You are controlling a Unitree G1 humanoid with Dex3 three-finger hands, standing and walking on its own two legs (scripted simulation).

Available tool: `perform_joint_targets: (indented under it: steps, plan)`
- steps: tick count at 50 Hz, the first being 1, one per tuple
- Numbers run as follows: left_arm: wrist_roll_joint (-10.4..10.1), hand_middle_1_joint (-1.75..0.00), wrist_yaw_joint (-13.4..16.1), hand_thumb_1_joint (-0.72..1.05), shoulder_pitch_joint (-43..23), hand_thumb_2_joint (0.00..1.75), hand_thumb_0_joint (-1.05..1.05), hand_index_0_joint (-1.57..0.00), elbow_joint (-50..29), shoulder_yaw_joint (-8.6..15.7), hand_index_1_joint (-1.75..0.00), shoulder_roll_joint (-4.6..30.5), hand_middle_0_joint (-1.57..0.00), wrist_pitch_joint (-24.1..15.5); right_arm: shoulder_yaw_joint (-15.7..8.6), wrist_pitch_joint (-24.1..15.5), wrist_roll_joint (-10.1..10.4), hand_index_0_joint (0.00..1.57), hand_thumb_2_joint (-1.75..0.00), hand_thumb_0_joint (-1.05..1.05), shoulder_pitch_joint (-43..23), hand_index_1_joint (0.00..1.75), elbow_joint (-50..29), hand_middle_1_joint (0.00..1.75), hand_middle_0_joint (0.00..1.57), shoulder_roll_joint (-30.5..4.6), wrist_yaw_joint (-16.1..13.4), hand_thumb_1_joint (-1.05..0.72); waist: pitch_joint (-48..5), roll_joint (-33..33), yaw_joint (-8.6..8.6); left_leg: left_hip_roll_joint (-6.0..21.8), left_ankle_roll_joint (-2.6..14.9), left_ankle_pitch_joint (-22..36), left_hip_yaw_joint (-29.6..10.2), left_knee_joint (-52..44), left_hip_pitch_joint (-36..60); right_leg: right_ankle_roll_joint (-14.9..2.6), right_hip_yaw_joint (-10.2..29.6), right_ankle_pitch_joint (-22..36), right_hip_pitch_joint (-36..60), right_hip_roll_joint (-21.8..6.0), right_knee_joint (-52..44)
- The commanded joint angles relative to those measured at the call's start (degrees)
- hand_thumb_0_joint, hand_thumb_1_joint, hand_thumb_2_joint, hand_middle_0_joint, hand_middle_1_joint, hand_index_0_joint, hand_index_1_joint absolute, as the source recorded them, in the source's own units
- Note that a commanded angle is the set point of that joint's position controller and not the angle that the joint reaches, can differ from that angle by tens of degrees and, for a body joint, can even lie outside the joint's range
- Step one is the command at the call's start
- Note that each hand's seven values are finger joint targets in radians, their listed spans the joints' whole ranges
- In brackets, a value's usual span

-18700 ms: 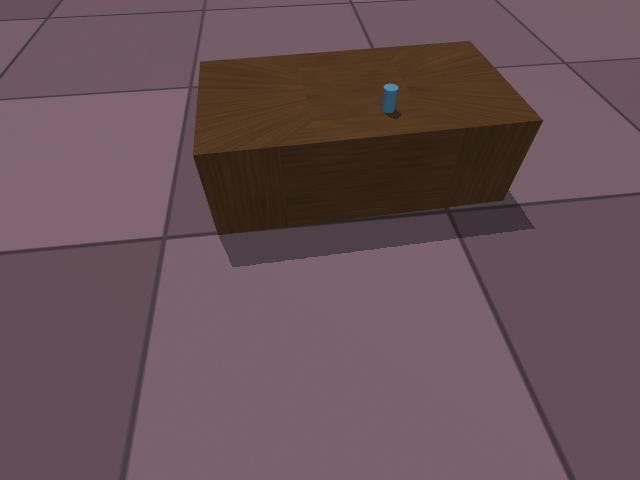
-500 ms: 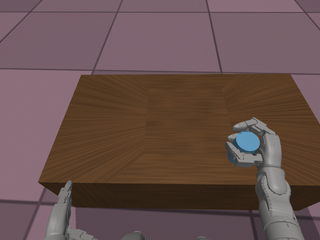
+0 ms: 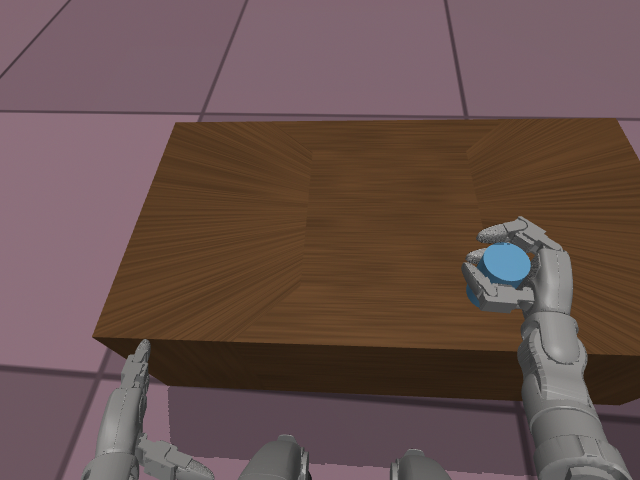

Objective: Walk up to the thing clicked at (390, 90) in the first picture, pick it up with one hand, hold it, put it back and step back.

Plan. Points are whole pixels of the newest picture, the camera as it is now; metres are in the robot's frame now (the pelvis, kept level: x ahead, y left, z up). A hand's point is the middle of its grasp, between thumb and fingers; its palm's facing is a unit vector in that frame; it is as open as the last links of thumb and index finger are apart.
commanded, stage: crouch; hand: right
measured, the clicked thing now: (495, 278) +0.37 -0.18 +0.00
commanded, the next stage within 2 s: lower in 1.12 s
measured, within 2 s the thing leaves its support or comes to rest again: neither
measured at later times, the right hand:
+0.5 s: hand (464, 244) +0.48 -0.17 -0.08, palm faces +0.13 +0.99 +0.00, open 7.2 cm
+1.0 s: hand (454, 243) +0.51 -0.17 -0.13, palm faces +0.14 +0.99 +0.00, open 7.2 cm
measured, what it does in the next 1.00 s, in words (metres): lowers itself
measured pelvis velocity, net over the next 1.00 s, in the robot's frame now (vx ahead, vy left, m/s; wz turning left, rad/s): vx -0.01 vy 0.00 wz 0.04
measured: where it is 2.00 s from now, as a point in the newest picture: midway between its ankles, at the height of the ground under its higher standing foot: outside the picture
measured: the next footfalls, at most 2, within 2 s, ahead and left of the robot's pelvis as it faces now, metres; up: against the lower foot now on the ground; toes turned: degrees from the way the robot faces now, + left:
none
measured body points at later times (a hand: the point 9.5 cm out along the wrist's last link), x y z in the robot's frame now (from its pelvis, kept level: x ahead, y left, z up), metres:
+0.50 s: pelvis -0.01 -0.01 -0.07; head +0.14 -0.06 +0.35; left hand +0.14 +0.25 -0.04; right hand +0.47 -0.23 -0.08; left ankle +0.04 +0.12 -0.69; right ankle +0.03 -0.13 -0.69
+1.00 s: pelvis -0.01 +0.00 -0.11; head +0.16 -0.05 +0.30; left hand +0.15 +0.26 -0.05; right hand +0.50 -0.22 -0.12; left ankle +0.04 +0.12 -0.69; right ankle +0.03 -0.13 -0.69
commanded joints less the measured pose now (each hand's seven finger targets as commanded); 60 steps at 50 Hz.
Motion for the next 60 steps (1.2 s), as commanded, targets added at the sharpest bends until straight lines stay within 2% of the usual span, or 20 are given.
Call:
perform_joint_targets:
  steps: [1, 2, 6, 8, 9, 11, 14, 18, 24, 27, 29, 32, 33, 36, 39, 41, 44, 47, 53, 60]
  plan:
    - [0.88, -0.06, -0.17, -0.52, 1.87, 0.03, 0.00, -0.06, -10.88, 2.18, -0.05, 5.31, -0.05, -4.30, -3.69, -8.41, -0.66, 1.34, -1.29, 0.00, -26.92, 1.40, -8.02, 1.40, 1.31, -9.33, 0.41, -0.40, -20.74, -3.49, 2.21, -1.12, 0.15, 8.19, -2.40, -2.17, 0.96, -1.25, 1.44, 5.41, 3.08, 1.35, -1.71]
    - [1.19, -0.06, -0.42, -0.52, 0.97, 0.04, 0.00, -0.06, -13.66, 0.79, -0.05, 4.80, -0.05, -4.68, -3.68, -9.32, -1.09, 1.34, -1.29, 0.00, -28.82, 1.40, -7.36, 1.40, 1.31, -9.88, 0.37, -0.41, -22.53, -3.76, 2.06, -1.11, 0.12, 8.26, -2.84, -1.40, 1.24, -1.16, 1.25, 5.38, 1.98, 1.39, -0.34]
    - [2.31, -0.06, -0.27, -0.53, 3.60, 0.04, 0.00, -0.06, -20.31, 4.84, -0.05, 10.03, -0.05, -4.85, -7.90, -11.84, -2.65, 1.35, -1.29, 0.00, -37.59, 1.40, -5.11, 1.40, 1.32, -17.05, -0.26, -0.43, -32.17, -8.29, 3.74, -1.85, 0.45, 10.21, -2.14, 2.55, -0.75, -0.78, 1.80, 8.23, 2.68, 1.18, 3.15]
    - [2.75, -0.07, -0.69, -0.53, 6.18, 0.05, 0.00, -0.06, -20.12, 5.64, -0.06, 10.15, -0.05, -4.42, -7.56, -11.68, -2.73, 1.38, -1.32, 0.00, -38.03, 1.43, 2.04, 1.43, 1.36, -14.21, -0.56, -0.51, -28.54, -7.14, 5.02, -2.37, 0.67, 9.86, -1.35, 3.85, -3.85, -0.90, 2.03, 8.35, -0.61, 1.21, 4.57]
    - [2.60, -0.07, -0.72, -0.53, 5.82, 0.05, 0.00, -0.06, -21.96, 8.27, -0.06, 12.81, -0.05, -4.33, -9.43, -11.79, -2.87, 1.37, -1.31, 0.00, -38.77, 1.42, 2.81, 1.42, 1.35, -16.51, -1.15, -0.50, -29.08, -6.68, 5.50, -2.33, 0.63, 9.01, -1.55, 4.11, -4.28, -1.05, 2.26, 6.92, -2.06, 1.16, 5.21]
    - [2.93, -0.06, -1.13, -0.51, 4.80, 0.04, 0.00, -0.06, -25.93, 7.44, -0.05, 12.34, -0.05, -4.44, -8.68, -12.35, -4.25, 1.36, -1.30, 0.00, -41.69, 1.41, 3.74, 1.41, 1.34, -16.55, -1.88, -0.49, -31.91, -7.12, 6.58, -2.61, 0.83, 8.05, -0.93, 5.29, -5.69, -0.89, 2.80, 6.64, -1.62, 0.52, 6.28]
    - [3.44, -0.06, -2.36, -0.50, 6.97, 0.04, 0.00, -0.07, -24.05, 4.59, -0.05, 9.13, -0.05, -3.74, -8.76, -13.32, -5.16, 1.35, -1.30, 0.00, -42.91, 1.40, 8.85, 1.40, 1.33, -15.28, -1.78, -0.48, -29.63, -11.71, 5.95, -3.26, 1.58, 5.94, 0.39, 8.74, -13.55, 0.12, 4.20, 9.60, -2.24, -0.24, 7.48]
    - [4.50, -0.06, -3.12, -0.51, 6.51, 0.04, 0.00, -0.07, -30.02, 3.53, -0.05, 9.58, -0.05, -3.18, -11.95, -14.24, -6.76, 1.31, -1.26, 0.00, -45.71, 1.36, 10.57, 1.36, 1.29, -20.16, -2.11, -0.45, -35.64, -13.05, 6.78, -3.63, 1.89, 7.15, 0.63, 11.64, -13.94, 0.21, 4.34, 11.53, -3.95, -0.40, 10.90]
    - [4.54, -0.06, -3.41, -0.52, 9.20, 0.04, 0.00, -0.06, -34.82, 7.95, -0.05, 13.68, -0.05, -2.00, -14.65, -13.80, -7.53, 1.33, -1.27, 0.00, -46.70, 1.38, 10.74, 1.38, 1.32, -23.38, -2.50, -0.47, -39.04, -13.02, 10.03, -3.87, 1.75, 10.54, 0.88, 14.02, -13.84, -0.45, 4.29, 13.83, -6.27, -0.41, 14.83]
    - [4.46, -0.06, -3.71, -0.51, 9.93, 0.04, 0.00, -0.06, -32.37, 8.60, -0.05, 13.44, -0.05, -1.52, -14.17, -13.61, -7.74, 1.33, -1.27, 0.00, -47.73, 1.38, 10.76, 1.38, 1.31, -22.88, -2.76, -0.45, -36.77, -15.75, 10.29, -4.04, 2.03, 8.56, 1.19, 15.24, -18.38, -0.19, 4.74, 13.94, -7.01, -0.70, 15.59]
    - [4.49, -0.06, -3.94, -0.51, 9.03, 0.04, 0.00, -0.06, -32.59, 7.41, -0.05, 12.10, -0.05, -1.60, -12.99, -13.75, -8.19, 1.31, -1.25, 0.00, -49.35, 1.35, 10.82, 1.35, 1.29, -21.41, -2.64, -0.44, -36.92, -16.62, 11.11, -4.13, 2.16, 7.36, 1.56, 16.00, -20.92, -0.11, 5.48, 14.01, -6.77, -1.07, 16.33]
    - [4.77, -0.06, -3.98, -0.51, 8.34, 0.04, 0.00, -0.06, -33.82, 6.23, -0.05, 11.81, -0.05, -1.36, -14.66, -14.21, -8.75, 1.30, -1.25, 0.00, -51.07, 1.36, 9.72, 1.36, 1.28, -24.96, -2.81, -0.40, -39.91, -17.62, 10.69, -4.11, 2.24, 8.90, 1.29, 17.21, -20.08, -0.12, 5.29, 15.19, -7.24, -0.95, 18.05]
    - [4.69, -0.06, -3.97, -0.52, 7.91, 0.04, 0.00, -0.06, -36.28, 5.91, -0.05, 12.23, -0.05, -1.56, -12.98, -13.84, -8.71, 1.30, -1.24, 0.00, -50.25, 1.35, 10.30, 1.35, 1.28, -23.02, -2.20, -0.39, -42.40, -17.86, 11.76, -4.18, 2.06, 10.27, 1.40, 17.17, -18.88, -0.20, 5.38, 16.04, -6.11, -0.92, 18.52]
    - [4.63, -0.06, -4.11, -0.52, 9.67, 0.04, 0.00, -0.05, -34.44, 3.74, -0.05, 10.57, -0.05, -1.07, -15.01, -13.37, -8.61, 1.32, -1.27, 0.00, -49.09, 1.38, 12.44, 1.38, 1.30, -25.33, -1.78, -0.39, -39.69, -17.69, 10.92, -4.13, 1.98, 10.35, 1.05, 17.51, -18.50, -0.51, 4.87, 13.87, -10.65, -0.48, 19.14]
    - [4.76, -0.06, -3.96, -0.51, 9.86, 0.04, 0.00, -0.06, -36.41, 6.77, -0.05, 13.63, -0.05, -0.97, -16.24, -13.28, -8.35, 1.36, -1.31, 0.00, -50.34, 1.42, 12.57, 1.42, 1.34, -27.57, -1.62, -0.42, -42.40, -18.94, 12.15, -4.37, 2.03, 11.75, 1.27, 18.50, -19.02, -0.43, 5.07, 17.00, -8.37, -0.60, 20.43]
    - [4.71, -0.06, -4.21, -0.52, 11.37, 0.04, 0.00, -0.06, -34.35, 5.57, -0.05, 12.35, -0.05, -0.66, -16.36, -12.96, -8.25, 1.38, -1.33, 0.00, -48.51, 1.44, 15.28, 1.44, 1.36, -26.91, -1.37, -0.45, -37.78, -17.54, 12.54, -4.32, 1.90, 12.16, 0.90, 18.49, -19.18, -0.77, 4.81, 15.29, -12.96, -0.28, 21.15]
    - [4.50, -0.06, -4.09, -0.52, 7.63, 0.05, 0.00, -0.06, -39.01, 6.39, -0.05, 13.32, -0.05, -1.13, -16.49, -13.46, -8.62, 1.35, -1.30, 0.00, -52.39, 1.41, 12.23, 1.41, 1.33, -28.45, -1.46, -0.43, -42.22, -17.03, 13.52, -3.83, 1.58, 12.48, -0.25, 18.77, -16.11, -1.08, 4.69, 12.78, -14.61, -0.33, 22.39]
    - [4.25, -0.06, -4.21, -0.53, 9.34, 0.05, 0.00, -0.05, -39.55, 6.14, -0.05, 13.05, -0.05, -0.86, -16.83, -12.90, -9.40, 1.33, -1.27, 0.00, -50.49, 1.39, 15.76, 1.39, 1.31, -29.08, -1.29, -0.40, -39.66, -15.15, 13.91, -3.62, 1.15, 10.73, -1.09, 17.79, -15.40, -1.47, 4.42, 8.78, -18.77, -0.27, 22.85]
    - [4.50, -0.06, -4.29, -0.51, 10.32, 0.04, 0.00, -0.06, -39.03, 4.19, -0.04, 11.70, -0.05, -0.82, -16.82, -12.94, -9.44, 1.34, -1.28, 0.00, -52.88, 1.40, 15.11, 1.40, 1.32, -29.90, -0.65, -0.42, -39.36, -19.49, 14.20, -4.09, 1.83, 9.69, 0.27, 19.62, -20.82, -0.87, 5.15, 11.25, -15.37, -0.59, 23.06]
    - [4.79, -0.06, -4.31, -0.53, 10.77, 0.04, 0.00, -0.06, -39.36, 5.01, -0.05, 12.43, -0.05, -0.87, -17.99, -12.71, -9.86, 1.35, -1.30, 0.00, -54.21, 1.41, 16.15, 1.41, 1.33, -32.76, -0.62, -0.44, -38.63, -20.46, 14.88, -4.24, 1.78, 9.01, 0.30, 20.36, -22.64, -1.08, 5.28, 9.99, -17.08, -0.68, 24.26]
